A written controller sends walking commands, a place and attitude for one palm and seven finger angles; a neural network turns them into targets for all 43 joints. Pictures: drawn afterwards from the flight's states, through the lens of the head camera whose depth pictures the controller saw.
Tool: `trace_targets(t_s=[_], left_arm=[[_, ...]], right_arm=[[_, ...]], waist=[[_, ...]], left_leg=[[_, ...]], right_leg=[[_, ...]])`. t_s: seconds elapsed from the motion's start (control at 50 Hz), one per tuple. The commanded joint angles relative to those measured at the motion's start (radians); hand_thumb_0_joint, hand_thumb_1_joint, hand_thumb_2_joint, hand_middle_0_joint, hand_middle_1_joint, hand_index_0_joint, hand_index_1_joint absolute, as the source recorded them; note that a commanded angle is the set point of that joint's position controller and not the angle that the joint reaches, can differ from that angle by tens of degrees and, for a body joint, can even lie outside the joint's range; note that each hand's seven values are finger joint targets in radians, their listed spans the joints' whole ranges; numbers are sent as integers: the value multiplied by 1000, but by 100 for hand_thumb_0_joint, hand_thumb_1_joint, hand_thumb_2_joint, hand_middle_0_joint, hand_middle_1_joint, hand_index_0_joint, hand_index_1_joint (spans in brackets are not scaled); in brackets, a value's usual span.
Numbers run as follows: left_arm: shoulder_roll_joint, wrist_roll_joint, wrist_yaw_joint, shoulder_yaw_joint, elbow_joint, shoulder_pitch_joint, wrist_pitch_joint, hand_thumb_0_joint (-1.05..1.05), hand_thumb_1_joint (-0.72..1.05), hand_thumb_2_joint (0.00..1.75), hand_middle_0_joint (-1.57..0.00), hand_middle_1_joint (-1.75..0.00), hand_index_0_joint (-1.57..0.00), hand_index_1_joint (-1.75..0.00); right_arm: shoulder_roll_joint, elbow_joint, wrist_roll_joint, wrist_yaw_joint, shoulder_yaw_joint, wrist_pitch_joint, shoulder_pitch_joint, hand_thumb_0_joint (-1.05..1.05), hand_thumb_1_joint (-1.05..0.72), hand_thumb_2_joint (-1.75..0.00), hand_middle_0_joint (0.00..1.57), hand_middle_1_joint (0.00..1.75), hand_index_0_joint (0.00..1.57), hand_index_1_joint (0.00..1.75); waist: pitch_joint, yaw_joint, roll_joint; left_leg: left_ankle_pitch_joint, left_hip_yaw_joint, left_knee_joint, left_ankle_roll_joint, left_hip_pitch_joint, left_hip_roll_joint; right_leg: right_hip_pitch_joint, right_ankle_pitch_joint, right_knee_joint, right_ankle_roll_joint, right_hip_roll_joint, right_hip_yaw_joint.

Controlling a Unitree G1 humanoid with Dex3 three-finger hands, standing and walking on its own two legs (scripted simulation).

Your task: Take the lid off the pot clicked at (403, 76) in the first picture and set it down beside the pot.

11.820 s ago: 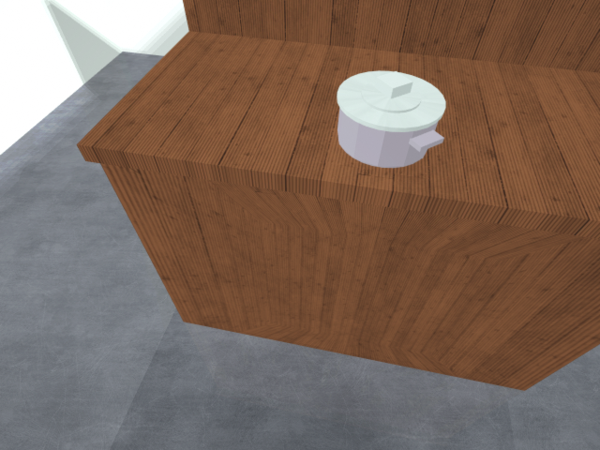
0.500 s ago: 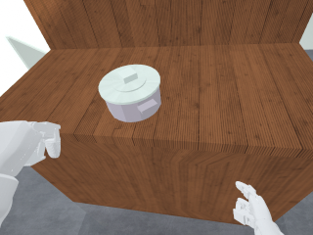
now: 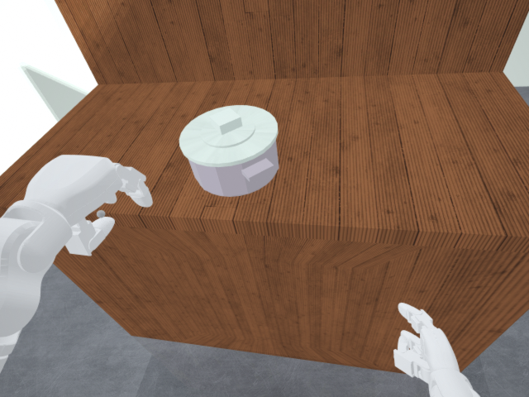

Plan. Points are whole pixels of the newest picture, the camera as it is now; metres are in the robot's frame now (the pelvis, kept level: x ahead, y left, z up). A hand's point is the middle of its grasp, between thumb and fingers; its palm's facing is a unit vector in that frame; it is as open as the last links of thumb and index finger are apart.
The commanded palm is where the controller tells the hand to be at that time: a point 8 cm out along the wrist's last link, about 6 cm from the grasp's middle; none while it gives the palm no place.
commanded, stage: reach forward and open the fingers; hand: left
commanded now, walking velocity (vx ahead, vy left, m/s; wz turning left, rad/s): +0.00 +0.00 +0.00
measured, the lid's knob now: (225, 121) +0.54 +0.14 +0.16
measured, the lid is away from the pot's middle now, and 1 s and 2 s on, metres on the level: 0.00 0.00 0.00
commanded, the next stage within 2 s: move the open hand above the knob in 0.40 s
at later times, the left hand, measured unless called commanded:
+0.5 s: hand (109, 181) +0.31 +0.24 +0.22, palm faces -0.03 +0.00 -1.00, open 10.1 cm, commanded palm +0.27 +0.23 +0.29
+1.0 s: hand (145, 137) +0.38 +0.21 +0.23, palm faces -0.05 -0.01 -1.00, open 10.1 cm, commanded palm +0.35 +0.20 +0.29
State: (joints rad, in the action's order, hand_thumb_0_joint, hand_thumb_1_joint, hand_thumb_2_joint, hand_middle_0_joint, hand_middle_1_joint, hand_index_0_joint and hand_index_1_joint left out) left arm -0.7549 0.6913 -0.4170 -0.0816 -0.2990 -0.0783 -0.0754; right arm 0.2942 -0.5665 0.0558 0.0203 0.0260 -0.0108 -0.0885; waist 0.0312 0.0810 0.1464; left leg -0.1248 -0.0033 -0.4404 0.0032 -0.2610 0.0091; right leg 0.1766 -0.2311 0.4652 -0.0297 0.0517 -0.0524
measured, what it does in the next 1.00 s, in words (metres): stands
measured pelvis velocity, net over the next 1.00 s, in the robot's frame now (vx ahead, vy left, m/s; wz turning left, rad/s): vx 0.01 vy -0.01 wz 0.00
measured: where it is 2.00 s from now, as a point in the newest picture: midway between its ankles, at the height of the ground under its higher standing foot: outside the picture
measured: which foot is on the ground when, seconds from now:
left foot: down 0.00-1.00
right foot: down 0.00-1.00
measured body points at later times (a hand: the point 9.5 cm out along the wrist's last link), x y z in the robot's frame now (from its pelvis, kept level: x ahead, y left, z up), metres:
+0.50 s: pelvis -0.01 +0.00 +0.00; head -0.02 -0.06 +0.44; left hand +0.30 +0.23 +0.27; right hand +0.21 -0.22 -0.09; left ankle +0.07 +0.12 -0.74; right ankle +0.01 -0.14 -0.74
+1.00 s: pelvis +0.01 -0.01 +0.00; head +0.01 -0.06 +0.44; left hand +0.38 +0.21 +0.29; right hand +0.23 -0.23 -0.10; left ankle +0.07 +0.12 -0.74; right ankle +0.01 -0.14 -0.74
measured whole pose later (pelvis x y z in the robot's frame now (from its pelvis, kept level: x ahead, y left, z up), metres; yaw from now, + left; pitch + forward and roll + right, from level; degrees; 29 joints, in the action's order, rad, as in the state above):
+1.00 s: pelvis +0.01 -0.01 +0.00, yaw +0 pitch -2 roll +1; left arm -0.69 0.76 -0.48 0.08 0.12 -0.62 -0.18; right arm 0.29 -0.58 0.08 0.00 0.03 -0.05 -0.09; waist 0.02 0.05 0.13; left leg -0.14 -0.01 -0.44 -0.01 -0.28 0.01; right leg 0.22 -0.27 0.52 -0.02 0.06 -0.04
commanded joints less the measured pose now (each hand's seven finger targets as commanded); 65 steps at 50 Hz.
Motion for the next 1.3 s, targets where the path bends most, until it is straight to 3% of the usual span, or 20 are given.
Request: trace_targets(t_s=[0.0, 0.1, 0.18, 0.26, 0.36, 0.4, 0.48, 0.56, 0.62, 0.66, 0.7, 0.74, 0.78, 0.82, 0.86, 0.96, 1.02, 1.1, 1.16, 1.28], left_arm=[[-301, 24, 37, -216, -31, -407, -17, 0, -42, 174, -89, -8, -89, -8], [-168, -2, 6, -92, -40, -388, -12, 0, -41, 174, -88, -8, -88, -8], [-287, 42, 18, -153, -52, -530, -5, 0, -41, 173, -88, -8, -88, -8], [-400, 60, 49, -260, 63, -648, -10, 0, -41, 171, -87, -8, -87, -8], [-146, 12, 1, -83, 122, -485, -24, 0, -40, 170, -87, -8, -87, -8], [-128, 15, -26, -33, 52, -495, -31, 0, -40, 170, -87, -8, -87, -8], [-318, 61, -12, -154, -29, -652, -27, 0, -40, 170, -87, -8, -87, -8], [-415, 58, 11, -255, 95, -749, -38, 0, -40, 170, -87, -8, -87, -8], [-208, 37, -23, -74, 207, -699, -54, 0, -40, 170, -87, -8, -87, -8], [-86, 22, -35, -1, 169, -595, -52, 0, -40, 170, -87, -8, -87, -8], [-52, 29, -56, 66, 76, -620, -64, 0, -40, 170, -87, -8, -87, -8], [-111, 46, -41, 47, 12, -744, -62, 0, -40, 170, -87, -8, -87, -8], [-300, 87, -21, -90, 25, -871, -66, 0, -40, 170, -87, -8, -87, -8], [-380, 105, -7, -154, 169, -958, -84, 0, -40, 170, -87, -8, -87, -8], [-358, 97, 5, -153, 238, -982, -78, 0, -40, 170, -87, -8, -87, -8], [37, 56, -51, 140, 275, -769, -103, 0, -40, 170, -87, -8, -87, -8], [-40, 88, -66, 122, 227, -837, -124, 0, -40, 170, -87, -8, -87, -8], [-310, 142, -41, -62, 226, -1127, -123, 0, -40, 170, -87, -8, -87, -8], [-281, 117, -35, -63, 333, -1132, -126, 0, -40, 170, -87, -8, -87, -8], [-3, 115, -103, 149, 412, -902, -172, 0, -40, 170, -87, -8, -87, -8]], right_arm=[[84, 172, 3, 10, -29, 48, 177, 0, -90, -90, 20, 30, 20, 30], [79, 195, 15, -5, -33, 54, 186, 0, -90, -90, 20, 30, 20, 30], [85, 181, 0, 5, -26, 63, 183, 0, -90, -90, 20, 30, 20, 30], [97, 155, 5, 16, -28, 66, 151, 0, -90, -90, 20, 30, 20, 30], [81, 188, 20, -8, -31, 62, 150, 0, -90, -90, 20, 30, 20, 30], [80, 203, 20, -16, -29, 52, 174, 0, -90, -90, 20, 30, 20, 30], [93, 192, 3, -6, -21, 53, 174, 0, -90, -90, 20, 30, 20, 30], [105, 157, 6, 13, -27, 57, 138, 0, -90, -90, 20, 30, 20, 30], [87, 156, 13, 2, -25, 37, 151, 0, -90, -90, 20, 30, 20, 30], [86, 184, 28, -13, -34, 50, 144, 0, -90, -90, 20, 30, 20, 30], [79, 199, 27, -24, -30, 35, 180, 0, -90, -90, 20, 30, 20, 30], [83, 194, 23, -18, -27, 34, 192, 0, -90, -90, 20, 30, 20, 30], [94, 176, 6, -9, -23, 38, 167, 0, -90, -90, 20, 30, 20, 30], [99, 139, 2, 8, -21, 23, 157, 0, -90, -90, 20, 30, 20, 30], [103, 127, 11, 8, -24, 25, 127, 0, -90, -90, 20, 30, 20, 30], [77, 178, 29, -32, -30, 14, 152, 0, -90, -90, 20, 30, 20, 30], [94, 178, 26, -36, -29, -14, 168, 0, -90, -90, 20, 30, 20, 30], [95, 153, 14, -8, -22, -5, 148, 0, -90, -90, 20, 30, 20, 30], [104, 129, 15, -4, -29, 1, 102, 0, -90, -90, 20, 30, 20, 30], [97, 161, 26, -44, -38, -35, 117, 0, -90, -90, 20, 30, 20, 30]], waist=[[-205, 3, -67], [-200, -4, -77], [-257, -7, -58], [-222, -7, -37], [-221, -12, -86], [-226, -9, -127], [-299, -10, -69], [-264, -16, -55], [-189, -24, -97], [-241, -33, -113], [-255, -28, -115], [-270, -39, -114], [-349, -25, -74], [-286, -28, -79], [-287, -34, -68], [-316, -48, -116], [-293, -52, -182], [-366, -43, -121], [-377, -50, -93], [-353, -56, -190]], left_leg=[[-57, 3, 80, 18, 136, -38], [-126, -2, 88, 19, 137, -38], [-147, 9, 90, 23, 140, -42], [-134, 19, 76, 19, 124, -40], [-107, -1, 59, 21, 132, -44], [-114, -13, 70, 25, 124, -41], [-64, -11, 55, 31, 140, -50], [-24, -2, 36, 30, 143, -50], [-75, -11, 62, 22, 109, -41], [-21, -15, 27, 30, 159, -54], [-36, -23, 44, 30, 154, -51], [-44, -17, 45, 35, 165, -52], [10, -10, 39, 37, 181, -59], [-12, -6, 49, 31, 144, -51], [14, -2, 33, 30, 157, -54], [67, -25, 9, 35, 189, -62], [18, -35, 25, 38, 151, -58], [87, -16, 21, 42, 178, -61], [145, -9, 3, 44, 199, -64], [169, -45, -2, 44, 172, -65]], right_leg=[[53, -50, -98, 23, -64, -19], [76, -79, -89, 21, -63, -19], [59, -104, -74, 28, -68, -9], [76, -118, -69, 41, -74, -9], [88, -62, -65, 37, -72, -17], [74, -58, -73, 26, -60, -17], [41, -43, -63, 33, -65, -5], [54, -14, -65, 41, -69, -2], [89, -42, -74, 31, -62, -20], [84, 25, -58, 38, -70, -17], [66, 25, -61, 31, -59, -18], [66, 11, -60, 30, -61, -14], [19, 41, -53, 40, -64, -2], [40, 11, -57, 42, -62, -3], [49, 31, -53, 50, -64, -5], [59, 124, -33, 47, -59, -16], [53, 103, -47, 37, -58, -16], [4, 151, -26, 46, -55, 1], [2, 213, -23, 53, -58, 0], [14, 278, -21, 42, -51, -14]])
